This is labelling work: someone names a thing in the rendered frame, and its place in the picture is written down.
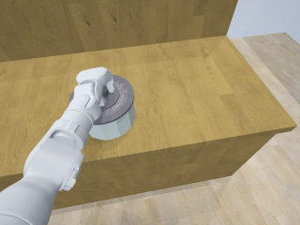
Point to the knob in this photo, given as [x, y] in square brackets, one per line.
[105, 91]

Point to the robot left hand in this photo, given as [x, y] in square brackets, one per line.
[101, 74]

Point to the robot left upper arm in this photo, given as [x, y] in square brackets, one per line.
[30, 201]

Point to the lid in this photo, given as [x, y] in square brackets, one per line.
[117, 103]

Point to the pot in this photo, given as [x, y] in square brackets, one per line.
[114, 129]

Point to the table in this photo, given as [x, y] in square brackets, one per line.
[201, 111]

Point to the left robot forearm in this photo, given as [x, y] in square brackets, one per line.
[77, 120]

